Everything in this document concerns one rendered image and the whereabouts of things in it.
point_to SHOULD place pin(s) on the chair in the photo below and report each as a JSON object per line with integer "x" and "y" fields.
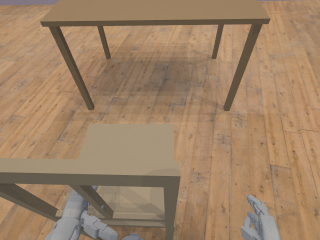
{"x": 132, "y": 165}

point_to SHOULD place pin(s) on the table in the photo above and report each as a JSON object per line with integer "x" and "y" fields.
{"x": 84, "y": 13}

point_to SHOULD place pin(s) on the robot left forearm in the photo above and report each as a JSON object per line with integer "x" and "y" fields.
{"x": 66, "y": 228}

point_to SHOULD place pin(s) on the right robot hand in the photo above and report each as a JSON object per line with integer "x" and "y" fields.
{"x": 265, "y": 226}

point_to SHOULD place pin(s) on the robot left shin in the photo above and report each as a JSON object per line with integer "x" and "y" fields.
{"x": 134, "y": 234}

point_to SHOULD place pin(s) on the left robot hand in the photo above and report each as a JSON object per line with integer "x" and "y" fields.
{"x": 75, "y": 208}

